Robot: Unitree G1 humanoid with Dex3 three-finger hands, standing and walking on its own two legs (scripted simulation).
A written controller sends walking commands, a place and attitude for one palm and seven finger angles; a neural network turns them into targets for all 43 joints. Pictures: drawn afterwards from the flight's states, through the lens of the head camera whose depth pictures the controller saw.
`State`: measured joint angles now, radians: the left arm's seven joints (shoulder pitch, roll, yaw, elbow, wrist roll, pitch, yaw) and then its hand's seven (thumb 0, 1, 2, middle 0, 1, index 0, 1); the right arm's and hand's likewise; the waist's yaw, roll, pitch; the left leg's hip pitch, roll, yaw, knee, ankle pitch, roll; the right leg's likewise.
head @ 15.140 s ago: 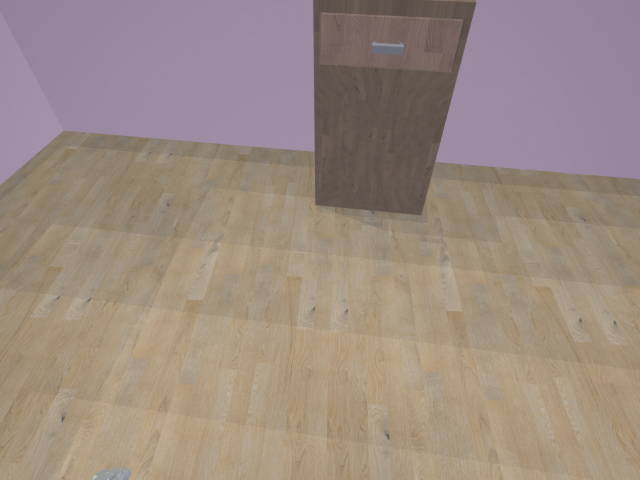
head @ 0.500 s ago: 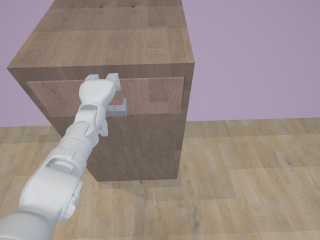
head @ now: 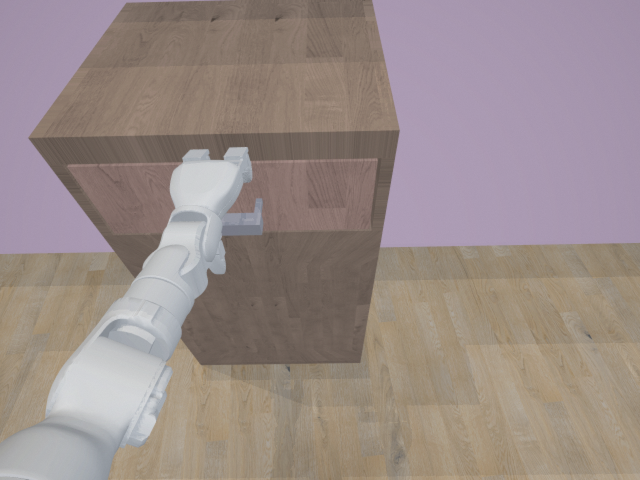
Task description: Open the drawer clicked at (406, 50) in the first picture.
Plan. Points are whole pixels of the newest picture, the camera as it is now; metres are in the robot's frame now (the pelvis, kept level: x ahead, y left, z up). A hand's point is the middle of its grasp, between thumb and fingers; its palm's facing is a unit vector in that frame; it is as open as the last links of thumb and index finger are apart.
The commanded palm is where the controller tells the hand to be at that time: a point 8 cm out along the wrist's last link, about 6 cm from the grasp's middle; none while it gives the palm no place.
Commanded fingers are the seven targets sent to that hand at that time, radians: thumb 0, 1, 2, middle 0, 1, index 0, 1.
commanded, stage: lower the fingers behind the handle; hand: left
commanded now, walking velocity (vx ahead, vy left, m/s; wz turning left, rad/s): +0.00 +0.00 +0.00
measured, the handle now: (230, 214) +0.51 +0.14 +0.01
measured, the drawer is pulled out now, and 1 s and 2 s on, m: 0.00 0.00 0.00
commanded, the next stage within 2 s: lift the fingers back up to retry in 1.60 s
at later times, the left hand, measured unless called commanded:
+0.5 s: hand (228, 227) +0.46 +0.13 +0.04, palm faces -0.01 -0.02 -1.00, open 13.8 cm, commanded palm +0.44 +0.14 +0.09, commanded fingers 0.00 -0.50 0.30 -0.30 -1.20 -0.30 -1.20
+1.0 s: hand (232, 235) +0.46 +0.13 +0.01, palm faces +0.01 -0.02 -1.00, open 13.8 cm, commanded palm +0.44 +0.14 +0.06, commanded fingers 0.00 -0.50 0.30 -0.30 -1.20 -0.30 -1.20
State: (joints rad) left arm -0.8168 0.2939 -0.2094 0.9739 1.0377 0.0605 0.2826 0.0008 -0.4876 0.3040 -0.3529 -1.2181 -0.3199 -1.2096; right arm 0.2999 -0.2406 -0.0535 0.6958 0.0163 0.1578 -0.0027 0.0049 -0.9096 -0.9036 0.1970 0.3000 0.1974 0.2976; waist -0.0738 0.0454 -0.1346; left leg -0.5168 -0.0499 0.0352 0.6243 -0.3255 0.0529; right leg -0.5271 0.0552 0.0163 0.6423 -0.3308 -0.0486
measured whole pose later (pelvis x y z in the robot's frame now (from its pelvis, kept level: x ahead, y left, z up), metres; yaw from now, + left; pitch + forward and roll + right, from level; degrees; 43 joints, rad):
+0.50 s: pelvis +0.00 -0.01 -0.01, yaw +0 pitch +14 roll +1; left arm -0.79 0.30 -0.18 1.01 1.07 0.03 0.35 0.00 -0.49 0.30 -0.32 -1.20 -0.32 -1.21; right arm 0.30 -0.24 -0.06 0.69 0.01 0.14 -0.01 0.00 -0.91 -0.90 0.20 0.30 0.20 0.30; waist -0.09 0.04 -0.14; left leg -0.59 -0.04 0.03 0.67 -0.34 0.03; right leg -0.60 0.07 0.01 0.69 -0.34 -0.07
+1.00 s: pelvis -0.01 -0.02 -0.02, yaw +0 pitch +17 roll +1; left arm -0.81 0.29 -0.17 1.07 1.08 0.06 0.42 0.00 -0.49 0.30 -0.32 -1.20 -0.31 -1.24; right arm 0.31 -0.24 -0.06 0.71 0.00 0.13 0.00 0.00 -0.91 -0.90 0.20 0.30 0.20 0.30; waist -0.10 0.04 -0.17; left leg -0.69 -0.03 0.02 0.76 -0.37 0.03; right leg -0.69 0.07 -0.01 0.76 -0.37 -0.07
